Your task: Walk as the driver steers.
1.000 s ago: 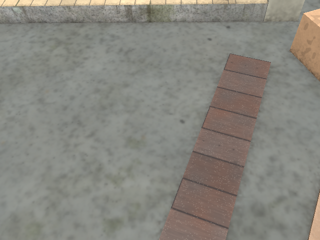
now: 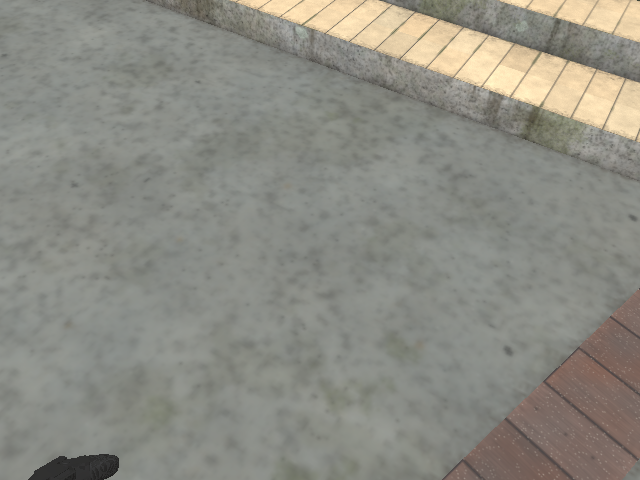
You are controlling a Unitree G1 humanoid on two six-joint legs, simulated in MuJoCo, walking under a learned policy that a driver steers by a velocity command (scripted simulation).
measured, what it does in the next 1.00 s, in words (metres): walks ahead: right foot, then left foot 0.04 m lower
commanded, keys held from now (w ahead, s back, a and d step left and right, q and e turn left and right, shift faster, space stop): w+q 0.12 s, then w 0.32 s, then no key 0.56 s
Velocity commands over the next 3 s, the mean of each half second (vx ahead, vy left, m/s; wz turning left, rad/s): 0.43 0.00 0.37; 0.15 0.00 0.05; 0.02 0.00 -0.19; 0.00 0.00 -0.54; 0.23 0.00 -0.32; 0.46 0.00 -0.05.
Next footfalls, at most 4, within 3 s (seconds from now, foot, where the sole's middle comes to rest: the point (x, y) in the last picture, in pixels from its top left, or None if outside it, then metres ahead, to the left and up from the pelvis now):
0.34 right None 0.25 -0.12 -0.74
0.80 left None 0.42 0.18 -0.78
1.12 right None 0.36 -0.08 -0.75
1.98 left None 0.46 0.15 -0.78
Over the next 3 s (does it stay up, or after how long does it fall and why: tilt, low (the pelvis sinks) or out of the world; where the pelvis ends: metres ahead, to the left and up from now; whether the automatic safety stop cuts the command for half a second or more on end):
stays up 0.68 -0.07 -0.01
